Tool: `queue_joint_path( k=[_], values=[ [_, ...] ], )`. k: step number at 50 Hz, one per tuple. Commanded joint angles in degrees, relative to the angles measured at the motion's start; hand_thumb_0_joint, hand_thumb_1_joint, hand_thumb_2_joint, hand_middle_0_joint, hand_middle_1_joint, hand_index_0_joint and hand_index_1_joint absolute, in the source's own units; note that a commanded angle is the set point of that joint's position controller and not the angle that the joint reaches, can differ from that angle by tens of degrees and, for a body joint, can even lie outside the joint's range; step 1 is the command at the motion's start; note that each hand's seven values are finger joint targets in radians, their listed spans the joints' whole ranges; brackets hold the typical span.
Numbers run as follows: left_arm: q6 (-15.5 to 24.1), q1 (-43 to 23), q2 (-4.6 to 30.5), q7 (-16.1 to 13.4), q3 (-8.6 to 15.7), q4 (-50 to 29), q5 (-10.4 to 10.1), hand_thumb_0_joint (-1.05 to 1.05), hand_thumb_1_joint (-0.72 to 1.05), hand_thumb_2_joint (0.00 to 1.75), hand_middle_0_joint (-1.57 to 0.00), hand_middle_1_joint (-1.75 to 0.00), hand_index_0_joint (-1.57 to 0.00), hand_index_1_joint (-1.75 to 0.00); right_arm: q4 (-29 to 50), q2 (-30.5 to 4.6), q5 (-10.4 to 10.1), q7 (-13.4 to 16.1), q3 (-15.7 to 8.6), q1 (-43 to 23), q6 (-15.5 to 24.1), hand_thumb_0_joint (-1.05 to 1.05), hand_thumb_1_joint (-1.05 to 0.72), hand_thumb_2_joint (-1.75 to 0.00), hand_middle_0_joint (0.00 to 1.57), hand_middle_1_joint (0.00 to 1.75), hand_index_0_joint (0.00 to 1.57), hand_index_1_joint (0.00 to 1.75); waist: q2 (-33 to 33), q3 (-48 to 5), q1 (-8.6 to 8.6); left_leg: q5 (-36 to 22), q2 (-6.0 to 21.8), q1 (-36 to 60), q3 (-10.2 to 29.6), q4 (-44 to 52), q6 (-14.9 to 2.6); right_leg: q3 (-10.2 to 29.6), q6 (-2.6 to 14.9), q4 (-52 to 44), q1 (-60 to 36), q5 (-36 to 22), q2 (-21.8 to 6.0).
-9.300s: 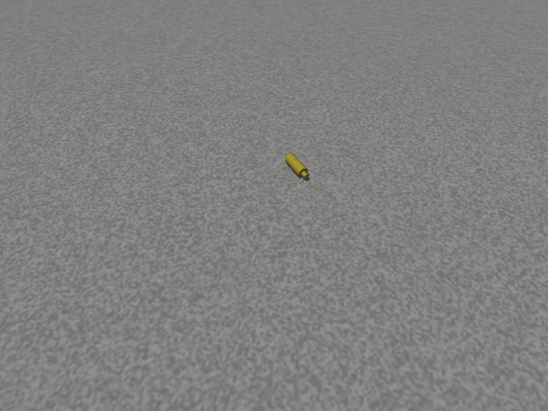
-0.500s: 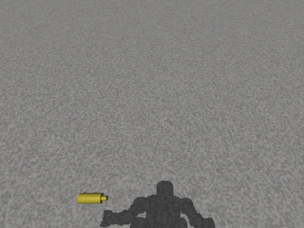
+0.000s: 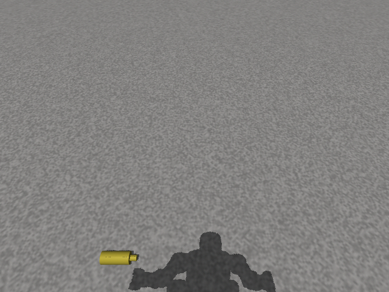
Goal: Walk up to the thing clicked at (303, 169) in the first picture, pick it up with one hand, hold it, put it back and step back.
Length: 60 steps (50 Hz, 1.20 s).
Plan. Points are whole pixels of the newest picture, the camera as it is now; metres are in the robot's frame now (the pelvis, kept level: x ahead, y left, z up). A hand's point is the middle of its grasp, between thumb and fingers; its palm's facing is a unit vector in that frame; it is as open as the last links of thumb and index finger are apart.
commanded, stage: stand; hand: left
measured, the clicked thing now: (119, 257) +0.40 +0.37 -0.75
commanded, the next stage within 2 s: walk up in 1.16 s
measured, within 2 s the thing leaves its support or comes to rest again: neither
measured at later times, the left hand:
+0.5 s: hand out of the picture +0.08 +0.25 -0.16, palm faces -0.01 -0.94 -0.34, open 7.3 cm
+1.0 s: hand out of the picture +0.07 +0.25 -0.15, palm faces -0.01 -0.94 -0.35, open 7.3 cm
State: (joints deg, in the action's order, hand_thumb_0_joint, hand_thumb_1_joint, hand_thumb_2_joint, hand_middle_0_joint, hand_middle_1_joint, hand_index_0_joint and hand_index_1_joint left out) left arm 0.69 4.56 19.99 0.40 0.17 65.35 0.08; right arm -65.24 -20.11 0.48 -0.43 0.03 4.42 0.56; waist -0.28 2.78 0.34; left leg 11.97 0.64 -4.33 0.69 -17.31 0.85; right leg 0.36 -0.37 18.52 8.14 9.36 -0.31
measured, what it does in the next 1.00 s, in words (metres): stands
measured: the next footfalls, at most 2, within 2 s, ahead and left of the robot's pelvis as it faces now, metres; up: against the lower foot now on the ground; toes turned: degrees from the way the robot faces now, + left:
left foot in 1.48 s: -0.01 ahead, +0.21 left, +0.00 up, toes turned +0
right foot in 1.92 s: -0.01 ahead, -0.03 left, +0.00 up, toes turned +1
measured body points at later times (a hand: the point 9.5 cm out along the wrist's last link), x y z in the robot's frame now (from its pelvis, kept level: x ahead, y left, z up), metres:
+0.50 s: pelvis +0.01 +0.00 +0.00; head +0.02 +0.00 +0.45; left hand +0.08 +0.30 -0.13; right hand +0.08 -0.30 -0.14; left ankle -0.03 +0.13 -0.75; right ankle +0.01 -0.12 -0.75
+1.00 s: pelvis +0.00 +0.00 +0.00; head +0.01 +0.00 +0.45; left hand +0.07 +0.30 -0.13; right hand +0.08 -0.30 -0.13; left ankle -0.03 +0.13 -0.75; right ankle +0.01 -0.12 -0.75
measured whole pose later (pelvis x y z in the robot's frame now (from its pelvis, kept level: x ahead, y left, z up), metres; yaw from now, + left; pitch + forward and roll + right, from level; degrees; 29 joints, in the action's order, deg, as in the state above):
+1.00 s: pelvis +0.00 +0.00 +0.00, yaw +0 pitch -2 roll +0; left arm 0.5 5.9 20.0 0.2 0.1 65.0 0.2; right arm -64.9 -20.1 0.5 -0.3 0.0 6.2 0.2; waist -0.3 2.6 0.3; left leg 11.6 0.7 -3.1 0.8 -16.6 1.0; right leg 0.2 -0.2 18.2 7.0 9.3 -0.3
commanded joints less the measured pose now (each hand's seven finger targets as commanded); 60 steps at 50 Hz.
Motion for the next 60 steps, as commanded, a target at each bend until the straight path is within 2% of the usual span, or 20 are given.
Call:
queue_joint_path(
  k=[1,6,10,12,14,16,18,26,30,32,37,46,57,58,59,60],
  values=[
    [1.49,-2.56,11.94,-0.86,2.18,-3.17,0.13,0.0,0.9,0.9,-0.2,-0.3,-0.2,-0.3,3.23,-12.4,-0.02,0.91,-2.38,-1.82,1.46,0.0,-0.9,-0.9,0.2,0.3,0.2,0.3,-0.46,-6.98,-0.44,-14.2,7.32,0.16,4.23,1.77,-1.52,5.08,1.54,-1.07,-4.92,-14.31,-7.25],
    [1.37,-2.39,12.25,-0.95,2.13,-3.18,0.1,0.0,0.9,0.9,-0.2,-0.3,-0.2,-0.3,2.96,-11.96,-0.18,0.96,-2.24,-1.68,1.3,0.0,-0.9,-0.9,0.2,0.3,0.2,0.3,0.6,-5.87,-0.46,-12.44,7.11,0.72,4.23,2.31,-1.23,5.11,1.51,-1.72,-3.07,-11.99,-7.05],
    [1.28,-2.14,11.85,-1.0,2.05,-3.0,0.12,0.0,0.9,0.9,-0.2,-0.3,-0.2,-0.3,2.82,-12.35,-0.13,0.95,-2.23,-1.57,1.24,0.0,-0.9,-0.9,0.2,0.3,0.2,0.3,-0.12,-5.94,-0.36,-12.19,6.89,-0.5,4.14,2.43,-1.35,5.0,1.37,-1.66,-4.44,-12.5,-7.03],
    [1.25,-1.91,12.07,-1.03,2.09,-2.89,0.07,0.0,0.9,0.9,-0.2,-0.3,-0.2,-0.3,2.9,-12.27,-0.1,0.91,-2.21,-1.51,1.14,0.0,-0.9,-0.9,0.2,0.3,0.2,0.3,0.0,-5.2,-0.38,-9.13,6.65,-1.56,4.26,3.03,-1.37,4.89,1.24,-2.06,-4.23,-9.61,-6.86],
    [1.24,-2.2,12.17,-1.03,2.11,-2.87,0.1,0.0,0.9,0.9,-0.2,-0.3,-0.2,-0.3,2.87,-11.84,-0.09,0.93,-2.1,-1.47,1.1,0.0,-0.9,-0.9,0.2,0.3,0.2,0.3,1.03,-4.46,-0.27,-9.23,6.6,-1.51,4.34,3.04,-1.4,4.95,1.27,-2.06,-3.44,-9.27,-6.89],
    [1.21,-1.9,12.02,-1.0,2.09,-2.9,0.11,0.0,0.9,0.9,-0.2,-0.3,-0.2,-0.3,2.89,-12.31,-0.11,0.94,-2.24,-1.17,1.19,0.0,-0.9,-0.9,0.2,0.3,0.2,0.3,0.49,-5.23,-0.31,-9.96,6.78,-0.67,4.38,2.82,-1.41,5.0,1.42,-1.97,-3.36,-9.59,-6.94],
    [1.41,-1.89,12.13,-1.04,2.07,-3.09,0.15,0.0,0.9,0.9,-0.2,-0.3,-0.2,-0.3,2.79,-12.23,-0.17,0.88,-2.22,-0.96,1.25,0.0,-0.9,-0.9,0.2,0.3,0.2,0.3,0.54,-5.77,-0.33,-12.9,7.08,-0.42,4.56,2.33,-1.52,4.8,1.53,-1.66,-4.6,-12.45,-7.16],
    [1.36,-1.9,12.37,-1.07,2.05,-3.29,0.11,0.0,0.9,0.9,-0.2,-0.3,-0.2,-0.3,2.95,-12.04,-0.06,1.0,-2.1,-0.36,1.23,0.0,-0.9,-0.9,0.2,0.3,0.2,0.3,0.42,-5.71,-0.51,-11.95,6.98,-0.41,4.22,2.53,-1.45,4.88,1.5,-1.8,-4.5,-12.02,-7.19],
    [1.51,-1.39,12.18,-1.15,2.04,-3.25,0.15,0.0,0.9,0.9,-0.2,-0.3,-0.2,-0.3,3.1,-12.22,-0.09,1.07,-2.25,-0.46,1.22,0.0,-0.9,-0.9,0.2,0.3,0.2,0.3,0.62,-6.24,-0.29,-15.2,7.09,0.71,4.22,1.96,-1.66,4.75,1.55,-1.37,-4.97,-15.94,-7.42],
    [1.42,-1.44,12.31,-1.17,2.06,-3.27,0.15,0.0,0.9,0.9,-0.2,-0.3,-0.2,-0.3,3.15,-12.17,-0.13,1.1,-2.25,-0.28,1.24,0.0,-0.9,-0.9,0.2,0.3,0.2,0.3,0.09,-6.23,-0.44,-15.72,7.14,1.21,4.04,1.89,-1.6,4.67,1.64,-1.29,-4.9,-16.1,-7.38],
    [1.24,-1.1,12.02,-1.18,2.01,-3.27,0.3,0.0,0.9,0.9,-0.2,-0.3,-0.2,-0.3,3.47,-12.29,-0.11,1.05,-2.39,-0.75,1.01,0.0,-0.9,-0.9,0.2,0.3,0.2,0.3,0.59,-4.9,-0.2,-11.35,6.9,0.28,4.2,2.86,-1.62,4.36,1.41,-2.15,-3.61,-11.22,-6.85],
    [1.35,-0.78,12.34,-1.05,2.15,-3.45,0.29,0.0,0.9,0.9,-0.2,-0.3,-0.2,-0.3,3.75,-12.32,-0.1,0.96,-2.46,-0.35,1.14,0.0,-0.9,-0.9,0.2,0.3,0.2,0.3,0.21,-4.84,-0.25,-11.2,6.86,0.37,4.34,2.85,-1.63,4.76,1.66,-2.04,-3.63,-11.27,-6.91],
    [1.2,-0.36,12.53,-0.96,2.23,-3.45,0.29,0.0,0.9,0.9,-0.2,-0.3,-0.2,-0.3,3.83,-12.02,-0.08,0.93,-2.28,0.19,1.12,0.0,-0.9,-0.9,0.2,0.3,0.2,0.3,0.48,-4.19,-0.27,-8.24,6.77,-0.32,4.45,3.5,-1.84,4.99,1.73,-2.34,-3.3,-8.78,-6.79],
    [1.8,4.09,19.6,-2.74,5.55,-3.18,0.09,0.0,0.9,0.9,-0.2,-0.3,-0.2,-0.3,6.94,-17.7,2.08,-0.26,-5.77,-0.48,-1.47,0.0,-0.9,-0.9,0.2,0.3,0.2,0.3,-3.87,-0.28,1.7,-9.78,2.71,-8.5,1.81,-5.67,-2.7,8.04,3.64,-0.04,-6.23,-14.33,-10.25],
    [1.78,8.47,21.6,-3.7,6.47,-2.99,0.15,0.0,0.9,0.9,-0.2,-0.3,-0.2,-0.3,8.72,-15.12,2.09,-0.67,-5.53,-0.9,-2.5,0.0,-0.9,-0.9,0.2,0.3,0.2,0.3,0.64,-2.2,2.81,-2.58,-0.11,-12.66,-0.75,-14.29,-1.75,13.72,7.11,-1.22,-9.5,-18.47,-15.87],
    [1.73,8.82,22.09,-4.51,7.1,-4.0,0.81,0.0,0.9,0.9,-0.2,-0.3,-0.2,-0.3,9.92,-14.1,2.38,-1.06,-5.72,-0.66,-3.5,0.0,-0.9,-0.9,0.2,0.3,0.2,0.3,4.59,-1.76,3.57,15.67,-1.55,-17.0,1.19,-26.15,-1.23,19.78,12.16,-3.6,-8.96,-20.13,-22.29]
  ],
)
